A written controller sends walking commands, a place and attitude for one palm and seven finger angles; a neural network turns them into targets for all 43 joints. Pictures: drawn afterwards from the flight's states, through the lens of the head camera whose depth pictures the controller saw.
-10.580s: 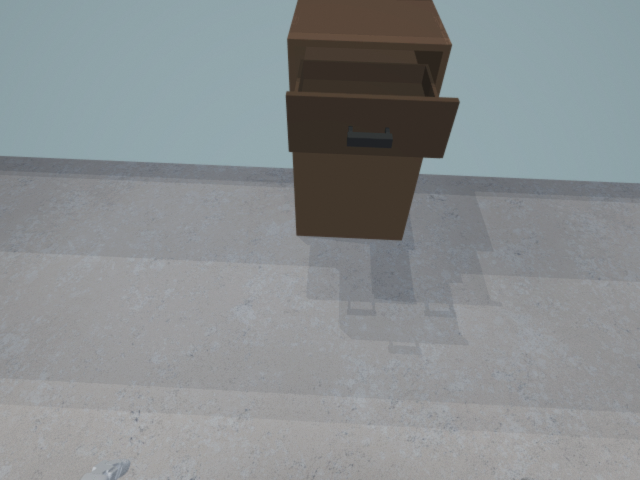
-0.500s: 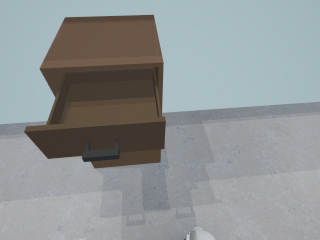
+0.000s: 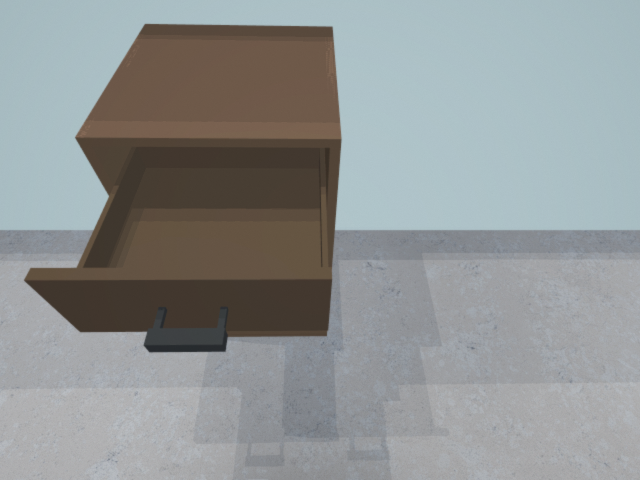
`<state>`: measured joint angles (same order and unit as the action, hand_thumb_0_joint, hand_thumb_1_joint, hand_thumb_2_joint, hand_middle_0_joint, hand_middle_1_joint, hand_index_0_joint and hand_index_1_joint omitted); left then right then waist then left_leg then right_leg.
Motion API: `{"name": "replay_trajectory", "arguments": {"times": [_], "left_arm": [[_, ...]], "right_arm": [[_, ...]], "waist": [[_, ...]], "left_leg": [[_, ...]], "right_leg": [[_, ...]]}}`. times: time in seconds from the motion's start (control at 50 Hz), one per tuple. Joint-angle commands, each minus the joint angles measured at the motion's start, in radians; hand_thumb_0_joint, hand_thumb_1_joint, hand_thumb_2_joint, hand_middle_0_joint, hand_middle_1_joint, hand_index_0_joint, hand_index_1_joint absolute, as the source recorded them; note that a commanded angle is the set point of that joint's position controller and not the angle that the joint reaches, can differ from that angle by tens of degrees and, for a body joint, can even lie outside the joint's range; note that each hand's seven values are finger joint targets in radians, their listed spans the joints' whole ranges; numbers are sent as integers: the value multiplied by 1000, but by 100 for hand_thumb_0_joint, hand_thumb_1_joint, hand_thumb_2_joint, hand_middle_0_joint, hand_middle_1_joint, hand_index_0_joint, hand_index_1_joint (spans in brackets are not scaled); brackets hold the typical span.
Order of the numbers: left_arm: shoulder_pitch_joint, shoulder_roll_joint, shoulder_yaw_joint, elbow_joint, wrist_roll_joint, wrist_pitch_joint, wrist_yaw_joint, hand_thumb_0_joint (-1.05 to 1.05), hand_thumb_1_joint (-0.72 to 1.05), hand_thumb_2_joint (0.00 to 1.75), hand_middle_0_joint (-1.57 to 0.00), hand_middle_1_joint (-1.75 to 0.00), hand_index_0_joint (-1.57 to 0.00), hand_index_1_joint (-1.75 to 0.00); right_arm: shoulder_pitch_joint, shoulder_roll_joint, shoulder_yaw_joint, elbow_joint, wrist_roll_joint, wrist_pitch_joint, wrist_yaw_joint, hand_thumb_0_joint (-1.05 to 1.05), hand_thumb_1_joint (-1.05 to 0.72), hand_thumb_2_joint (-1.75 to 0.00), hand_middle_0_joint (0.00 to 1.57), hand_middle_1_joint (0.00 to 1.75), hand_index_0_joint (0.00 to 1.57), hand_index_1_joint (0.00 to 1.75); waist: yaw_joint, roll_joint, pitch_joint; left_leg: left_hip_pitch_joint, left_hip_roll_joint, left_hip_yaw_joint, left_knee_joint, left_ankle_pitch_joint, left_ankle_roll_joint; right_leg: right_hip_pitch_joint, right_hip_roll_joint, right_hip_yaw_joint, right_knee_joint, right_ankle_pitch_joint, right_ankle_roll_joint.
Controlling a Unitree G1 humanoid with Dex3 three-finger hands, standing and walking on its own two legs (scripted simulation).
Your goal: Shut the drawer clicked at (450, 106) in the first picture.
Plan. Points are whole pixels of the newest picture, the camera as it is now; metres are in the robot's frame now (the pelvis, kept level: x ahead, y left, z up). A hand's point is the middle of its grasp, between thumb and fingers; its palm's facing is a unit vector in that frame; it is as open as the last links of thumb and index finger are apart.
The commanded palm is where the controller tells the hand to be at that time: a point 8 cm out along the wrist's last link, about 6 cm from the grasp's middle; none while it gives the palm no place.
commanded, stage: come to a stop and stand still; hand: left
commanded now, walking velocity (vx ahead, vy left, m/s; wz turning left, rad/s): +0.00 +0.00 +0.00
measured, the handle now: (190, 326) +0.31 +0.22 -0.05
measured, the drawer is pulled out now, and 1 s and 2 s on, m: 0.27 0.27 0.27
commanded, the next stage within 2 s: look again from close up in 1.38 s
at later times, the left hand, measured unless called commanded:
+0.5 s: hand out of the picture -0.04 +0.16 -0.16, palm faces +0.02 -0.98 -0.21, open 7.4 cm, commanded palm none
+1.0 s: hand out of the picture -0.05 +0.13 -0.17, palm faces +0.04 -0.99 -0.15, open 7.4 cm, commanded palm none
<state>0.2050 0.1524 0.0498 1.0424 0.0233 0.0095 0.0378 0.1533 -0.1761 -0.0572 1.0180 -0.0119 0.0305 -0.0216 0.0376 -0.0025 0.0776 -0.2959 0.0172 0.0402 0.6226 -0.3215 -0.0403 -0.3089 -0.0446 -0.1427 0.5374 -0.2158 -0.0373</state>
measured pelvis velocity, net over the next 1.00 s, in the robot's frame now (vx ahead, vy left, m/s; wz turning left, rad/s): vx -0.03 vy -0.02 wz -0.01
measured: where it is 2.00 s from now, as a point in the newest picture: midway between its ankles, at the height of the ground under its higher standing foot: outside the picture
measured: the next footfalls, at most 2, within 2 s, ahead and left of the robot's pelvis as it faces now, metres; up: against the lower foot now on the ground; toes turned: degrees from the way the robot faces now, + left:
left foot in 0.02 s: +0.05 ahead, +0.12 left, +0.00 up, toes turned +0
right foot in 0.32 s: -0.02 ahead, -0.11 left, +0.00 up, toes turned -3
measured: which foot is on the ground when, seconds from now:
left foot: up 0.00-0.00, down 0.02-1.00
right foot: down 0.00-0.04, up 0.06-0.30, down 0.32-1.00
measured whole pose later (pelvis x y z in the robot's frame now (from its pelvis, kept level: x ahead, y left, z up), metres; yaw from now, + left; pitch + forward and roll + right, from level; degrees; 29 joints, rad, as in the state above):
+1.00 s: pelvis -0.03 -0.02 +0.01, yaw -1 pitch -2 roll +0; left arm 0.32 0.10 0.00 1.15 0.00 -0.02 0.04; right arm 0.35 -0.09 -0.01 1.17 -0.01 0.00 -0.03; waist -0.01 0.00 0.03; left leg -0.22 0.05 0.05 0.40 -0.15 -0.02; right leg -0.11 0.02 -0.04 0.41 -0.27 -0.03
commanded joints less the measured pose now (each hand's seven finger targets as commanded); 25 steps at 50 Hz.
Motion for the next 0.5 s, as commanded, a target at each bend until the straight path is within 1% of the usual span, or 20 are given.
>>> {"name": "replay_trajectory", "arguments": {"times": [0.0, 0.02, 0.04, 0.06, 0.08, 0.12, 0.16, 0.2, 0.22, 0.24, 0.26, 0.28, 0.3, 0.32, 0.34, 0.36, 0.38, 0.4, 0.44, 0.48], "left_arm": [[75, 93, 17, -55, -10, 7, 5, 0, 90, 90, -20, -30, -20, -30], [70, 85, 13, -54, -12, 11, 7, 0, 90, 90, -20, -30, -20, -30], [58, 92, 13, -46, -10, 17, 9, 0, 90, 90, -20, -30, -20, -30], [70, 90, 15, -32, -6, 27, 9, 0, 90, 90, -20, -30, -20, -30], [82, 95, 17, -20, -3, 29, 7, 0, 90, 90, -20, -30, -20, -30], [108, 81, 10, -8, -3, 21, 4, 0, 90, 90, -20, -30, -20, -30], [102, 69, -1, -8, -4, 15, 4, 0, 90, 90, -20, -30, -20, -30], [85, 71, -10, -9, -6, 10, 2, 0, 90, 90, -20, -30, -20, -30], [100, 64, -13, -3, -8, 7, 4, 0, 90, 90, -20, -30, -20, -30], [127, 65, -15, 11, -8, 2, 4, 0, 90, 90, -20, -30, -20, -30], [156, 73, -18, 27, -6, -6, 7, 0, 90, 90, -20, -30, -20, -30], [155, 99, -20, 38, -3, -17, 11, 0, 90, 90, -20, -30, -20, -30], [123, 132, -19, 33, -4, -22, 9, 0, 90, 90, -20, -30, -20, -30], [100, 140, -23, 28, -8, -23, 5, 0, 90, 90, -20, -30, -20, -30], [93, 131, -25, 35, -8, -27, 3, 0, 90, 90, -20, -30, -20, -30], [87, 120, -26, 37, -9, -30, 5, 0, 90, 90, -20, -30, -20, -30], [86, 110, -29, 39, -11, -30, 5, 0, 90, 90, -20, -30, -20, -30], [90, 112, -32, 40, -11, -28, 4, 0, 90, 90, -20, -30, -20, -30], [98, 105, -33, 46, -12, -24, 4, 0, 90, 90, -20, -30, -20, -30], [112, 103, -30, 50, -13, -22, 4, 0, 90, 90, -20, -30, -20, -30]], "right_arm": [[149, -127, -17, -20, -6, -29, -8, 0, -90, -90, 20, 30, 20, 30], [99, -152, -17, -40, -10, -24, -11, 0, -90, -90, 20, 30, 20, 30], [55, -132, -8, -46, -13, -26, -17, 0, -90, -90, 20, 30, 20, 30], [26, -116, -2, -50, -12, -29, -24, 0, -90, -90, 20, 30, 20, 30], [2, -108, 2, -52, -12, -26, -25, 0, -90, -90, 20, 30, 20, 30], [-7, -106, 5, -52, -10, -28, -23, 0, -90, -90, 20, 30, 20, 30], [19, -111, 1, -39, -8, -28, -21, 0, -90, -90, 20, 30, 20, 30], [48, -113, -1, -18, -5, -29, -19, 0, -90, -90, 20, 30, 20, 30], [62, -112, -1, -10, -5, -30, -18, 0, -90, -90, 20, 30, 20, 30], [66, -112, -1, -2, -1, -30, -16, 0, -90, -90, 20, 30, 20, 30], [67, -104, 2, 5, 6, -32, -15, 0, -90, -90, 20, 30, 20, 30], [71, -70, 4, 7, 15, -33, -12, 0, -90, -90, 20, 30, 20, 30], [77, -49, 9, 6, 19, -31, -7, 0, -90, -90, 20, 30, 20, 30], [78, -44, 14, 10, 14, -31, -2, 0, -90, -90, 20, 30, 20, 30], [77, -43, 14, 23, 8, -30, -2, 0, -90, -90, 20, 30, 20, 30], [83, -48, 11, 32, 4, -28, -3, 0, -90, -90, 20, 30, 20, 30], [93, -55, 12, 40, 4, -28, -3, 0, -90, -90, 20, 30, 20, 30], [96, -56, 13, 50, 5, -27, -2, 0, -90, -90, 20, 30, 20, 30], [109, -58, 22, 68, 4, -27, -1, 0, -90, -90, 20, 30, 20, 30], [124, -56, 27, 82, 2, -25, 0, 0, -90, -90, 20, 30, 20, 30]], "waist": [[-29, 181, -143], [-23, 227, -106], [-21, 180, -92], [-9, 216, -82], [-1, 198, -60], [4, 153, -82], [-12, 136, -100], [-30, 136, -97], [-29, 136, -108], [-20, 106, -114], [-11, 78, -123], [-27, -7, -103], [-48, -70, -82], [-58, -59, -62], [-58, -77, -70], [-60, -136, -62], [-58, -136, -43], [-56, -126, -13], [-53, -71, 22], [-50, -47, 50]], "left_leg": [[196, 257, -254, -297, 505, 107], [99, 330, -288, -336, 608, 197], [45, 311, -247, -352, 569, 226], [28, 279, -224, -357, 539, 221], [34, 255, -188, -338, 516, 216], [95, 232, -150, -309, 536, 216], [158, 219, -147, -303, 513, 210], [182, 222, -160, -310, 477, 207], [187, 220, -170, -299, 466, 202], [179, 200, -159, -276, 425, 180], [156, 165, -147, -235, 376, 145], [119, 113, -113, -201, 288, 95], [110, 72, -71, -202, 203, 59], [148, 51, -56, -225, 164, 42], [185, 52, -55, -225, 194, 38], [200, 64, -58, -222, 205, 38], [200, 70, -60, -239, 190, 40], [193, 72, -60, -254, 175, 42], [175, 72, -68, -279, 144, 41], [159, 69, -66, -291, 109, 40]], "right_leg": [[-47, -48, 73, 87, -54, 25], [-32, -6, 76, 217, -285, 45], [-9, 0, 123, 319, -318, 43], [-16, -3, 157, 374, -299, 44], [-37, 2, 165, 408, -271, 40], [-54, 4, 159, 394, -247, 48], [-48, 1, 139, 298, -247, 60], [-15, -6, 123, 168, -238, 64], [26, -7, 121, 74, -207, 64], [80, -5, 112, -29, -121, 65], [141, -15, 134, -163, 2, 63], [155, -66, 229, -217, 90, 40], [125, -130, 281, -229, 135, 11], [63, -155, 274, -225, 124, -8], [36, -131, 267, -215, 121, -7], [23, -109, 256, -218, 99, -1], [14, -104, 246, -236, 41, 4], [2, -93, 243, -256, -17, 7], [-13, -81, 242, -274, -117, 10], [-26, -75, 243, -289, -178, 10]]}}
